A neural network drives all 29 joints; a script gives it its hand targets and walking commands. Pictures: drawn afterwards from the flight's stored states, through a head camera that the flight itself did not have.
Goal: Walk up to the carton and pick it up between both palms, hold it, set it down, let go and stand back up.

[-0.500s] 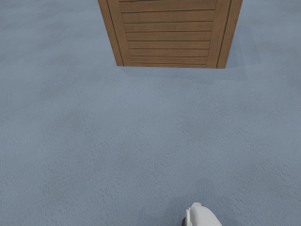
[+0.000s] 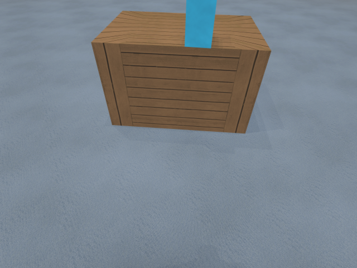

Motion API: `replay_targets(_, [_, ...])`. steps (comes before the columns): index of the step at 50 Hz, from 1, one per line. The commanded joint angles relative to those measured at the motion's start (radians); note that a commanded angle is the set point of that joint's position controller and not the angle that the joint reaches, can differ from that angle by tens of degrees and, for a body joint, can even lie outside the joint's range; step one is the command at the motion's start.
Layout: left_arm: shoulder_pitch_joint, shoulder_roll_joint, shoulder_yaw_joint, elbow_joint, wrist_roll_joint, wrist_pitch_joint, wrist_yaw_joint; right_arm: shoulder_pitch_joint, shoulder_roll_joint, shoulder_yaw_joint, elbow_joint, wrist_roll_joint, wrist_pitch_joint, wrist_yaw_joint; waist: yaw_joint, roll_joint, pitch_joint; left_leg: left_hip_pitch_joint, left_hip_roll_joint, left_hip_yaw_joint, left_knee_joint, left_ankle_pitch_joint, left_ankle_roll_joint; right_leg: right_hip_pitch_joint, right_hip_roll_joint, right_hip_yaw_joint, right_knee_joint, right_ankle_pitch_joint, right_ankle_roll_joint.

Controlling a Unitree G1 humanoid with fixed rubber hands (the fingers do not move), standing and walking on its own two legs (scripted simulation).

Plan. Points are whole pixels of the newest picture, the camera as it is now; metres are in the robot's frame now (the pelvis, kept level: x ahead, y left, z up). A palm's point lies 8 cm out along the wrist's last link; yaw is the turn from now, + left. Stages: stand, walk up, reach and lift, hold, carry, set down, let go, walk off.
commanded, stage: walk up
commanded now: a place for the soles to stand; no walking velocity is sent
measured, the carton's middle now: (200, 19) +1.49 -0.09 +0.09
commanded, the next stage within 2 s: none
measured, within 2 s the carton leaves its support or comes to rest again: neither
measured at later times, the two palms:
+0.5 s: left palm (141, 182) +0.42 +0.15 -0.10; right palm out of the picture +0.16 -0.28 -0.15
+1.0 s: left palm (123, 169) +0.49 +0.22 -0.14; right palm (262, 152) +0.55 -0.27 -0.10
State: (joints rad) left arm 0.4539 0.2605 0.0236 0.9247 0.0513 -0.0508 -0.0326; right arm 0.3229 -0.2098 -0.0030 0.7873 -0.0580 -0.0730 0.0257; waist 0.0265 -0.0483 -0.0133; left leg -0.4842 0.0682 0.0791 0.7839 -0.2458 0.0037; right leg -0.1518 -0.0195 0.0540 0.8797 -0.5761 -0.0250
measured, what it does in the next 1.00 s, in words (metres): walks ahead: right foot, then left foot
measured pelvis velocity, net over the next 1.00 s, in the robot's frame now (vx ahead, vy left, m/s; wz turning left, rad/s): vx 0.49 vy -0.02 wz -0.08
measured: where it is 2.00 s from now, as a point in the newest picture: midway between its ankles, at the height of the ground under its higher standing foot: (196, 181)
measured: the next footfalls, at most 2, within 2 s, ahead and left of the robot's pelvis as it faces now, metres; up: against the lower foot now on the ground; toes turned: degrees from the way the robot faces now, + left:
right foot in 0.42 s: +0.38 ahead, -0.17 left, +0.00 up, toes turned -14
left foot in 0.94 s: +0.64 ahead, +0.08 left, +0.00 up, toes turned -1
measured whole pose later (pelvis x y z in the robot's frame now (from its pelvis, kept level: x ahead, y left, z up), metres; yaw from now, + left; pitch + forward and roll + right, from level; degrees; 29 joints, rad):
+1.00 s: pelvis +0.49 -0.02 +0.00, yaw -4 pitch -3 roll +0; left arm 0.42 0.26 0.00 0.90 0.05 -0.04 -0.02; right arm 0.28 -0.19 -0.02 0.79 -0.05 -0.06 0.03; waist 0.02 -0.05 0.05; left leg -0.47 0.03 0.06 0.76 -0.24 0.02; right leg -0.16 -0.10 -0.08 0.92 -0.55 -0.01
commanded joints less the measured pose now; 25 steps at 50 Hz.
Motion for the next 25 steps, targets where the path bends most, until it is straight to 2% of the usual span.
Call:
replay_targets(1, [-0.016, 0.119, 0.007, -0.133, 0.002, -0.009, 0.011, 0.242, -0.257, -0.072, -0.030, 0.056, -0.010, -0.037, -0.096, 0.223, 0.138, 0.474, 0.405, -0.888, -0.658, -0.603, 0.193, -0.693, 0.013, 0.026, 0.516, 0.080, 0.008])
replay_targets(2, [-0.067, 0.112, 0.006, -0.140, -0.003, -0.016, 0.010, 0.229, -0.247, -0.071, -0.035, 0.041, -0.018, -0.040, -0.108, 0.198, 0.121, 0.477, 0.387, -0.748, -0.601, -0.477, 0.203, -0.708, -0.016, 0.027, 0.519, 0.101, 0.010])
replay_targets(3, [-0.098, 0.105, 0.008, -0.144, -0.004, -0.019, 0.005, 0.208, -0.228, -0.066, -0.031, 0.034, -0.026, -0.044, -0.105, 0.175, 0.128, 0.423, 0.368, -0.613, -0.564, -0.359, 0.216, -0.687, -0.041, 0.036, 0.472, 0.119, 0.010])
replay_targets(4, [-0.102, 0.088, 0.007, -0.157, -0.005, -0.019, 0.002, 0.182, -0.207, -0.056, -0.020, 0.027, -0.035, -0.041, -0.086, 0.188, 0.122, 0.379, 0.358, -0.536, -0.549, -0.264, 0.221, -0.646, -0.052, 0.052, 0.432, 0.136, 0.016])
replay_targets(7, [-0.132, 0.059, 0.005, -0.169, -0.005, -0.003, -0.010, 0.161, -0.144, -0.033, 0.014, 0.027, -0.050, -0.036, -0.052, 0.149, 0.122, 0.325, 0.334, -0.374, -0.564, -0.143, 0.221, -0.600, -0.070, 0.041, 0.314, 0.191, 0.036])
replay_targets(10, [-0.191, 0.032, -0.003, -0.191, -0.008, 0.004, -0.028, 0.133, -0.157, -0.031, 0.036, 0.019, -0.055, -0.040, -0.032, 0.148, 0.156, 0.284, 0.316, -0.219, -0.599, -0.056, 0.229, -0.580, -0.078, -0.004, 0.156, 0.336, 0.041])
replay_targets(13, [-0.257, 0.013, -0.009, -0.202, -0.011, 0.001, -0.038, 0.113, -0.168, -0.029, 0.049, 0.016, -0.056, -0.032, -0.022, 0.163, 0.171, 0.194, 0.223, -0.030, -0.563, -0.008, 0.184, -0.408, -0.064, -0.070, -0.065, 0.512, 0.020])
replay_targets(14, [-0.266, 0.009, -0.009, -0.198, -0.010, -0.001, -0.039, 0.118, -0.175, -0.029, 0.052, 0.014, -0.054, -0.030, -0.025, 0.164, 0.170, 0.171, 0.215, 0.008, -0.555, -0.005, 0.179, -0.338, -0.048, -0.099, -0.106, 0.555, 0.010])
replay_targets(15, [-0.274, 0.008, -0.008, -0.193, -0.005, -0.003, -0.039, 0.135, -0.186, -0.031, 0.060, 0.014, -0.049, -0.030, -0.032, 0.159, 0.172, 0.177, 0.224, 0.013, -0.550, -0.001, 0.182, -0.298, -0.040, -0.120, -0.133, 0.571, 0.002])
replay_targets(17, [-0.285, 0.015, -0.002, -0.189, 0.007, -0.005, -0.032, 0.171, -0.204, -0.033, 0.077, 0.011, -0.030, -0.030, -0.041, 0.139, 0.193, 0.229, 0.257, 0.003, -0.519, 0.032, 0.187, -0.272, -0.036, -0.138, -0.184, 0.529, -0.009])
replay_targets(18, [-0.264, 0.023, 0.003, -0.184, 0.011, -0.008, -0.026, 0.180, -0.209, -0.032, 0.084, 0.008, -0.018, -0.029, -0.033, 0.124, 0.201, 0.251, 0.266, -0.002, -0.480, 0.048, 0.182, -0.243, -0.032, -0.143, -0.218, 0.493, -0.012])
replay_targets(19, [-0.200, 0.038, 0.012, -0.170, 0.016, -0.013, -0.018, 0.176, -0.213, -0.027, 0.088, 0.004, -0.005, -0.027, -0.001, 0.092, 0.188, 0.251, 0.252, 0.022, -0.383, 0.088, 0.169, -0.160, -0.017, -0.152, -0.262, 0.467, -0.019])
replay_targets(20, [-0.079, 0.072, 0.033, -0.139, 0.019, -0.020, -0.006, 0.195, -0.198, -0.018, 0.094, -0.002, 0.008, -0.023, 0.049, 0.025, 0.125, 0.239, 0.194, 0.072, -0.174, 0.167, 0.144, -0.020, 0.015, -0.148, -0.279, 0.419, -0.032])
replay_targets(21, [0.049, 0.117, 0.055, -0.109, 0.022, -0.020, 0.006, 0.261, -0.152, 0.001, 0.099, -0.002, 0.017, -0.016, 0.083, -0.082, 0.013, 0.173, 0.115, 0.116, 0.090, 0.104, 0.108, 0.145, -0.018, -0.065, -0.260, 0.361, -0.044])
replay_targets(22, [0.097, 0.196, 0.071, -0.119, 0.029, -0.012, 0.019, 0.351, -0.096, 0.016, 0.088, 0.006, 0.029, -0.011, 0.057, -0.243, -0.077, 0.025, 0.015, 0.104, 0.372, -0.257, 0.063, 0.247, -0.262, 0.348, -0.328, 0.191, -0.080])
replay_targets(23, [0.106, 0.266, 0.091, -0.153, -0.032, 0.003, 0.042, 0.347, -0.168, -0.010, 0.050, 0.049, 0.048, -0.010, 0.084, -0.235, -0.094, -0.136, -0.064, -0.003, 0.505, -0.333, 0.025, 0.289, -0.384, 0.750, -0.596, -0.078, -0.177])
replay_targets(24, [0.057, 0.250, 0.086, -0.174, -0.062, 0.008, 0.057, 0.238, -0.210, -0.016, 0.034, 0.038, 0.057, -0.009, 0.084, -0.125, -0.038, -0.158, -0.002, -0.083, 0.569, -0.273, 0.026, 0.210, -0.405, 0.811, -0.709, -0.228, -0.163])
replay_targets(25, [0.006, 0.218, 0.067, -0.186, -0.074, 0.007, 0.061, 0.159, -0.207, -0.017, 0.008, 0.038, 0.050, -0.009, 0.073, -0.097, 0.035, -0.177, 0.008, -0.113, 0.603, -0.214, 0.025, 0.145, -0.378, 0.708, -0.718, -0.152, -0.139])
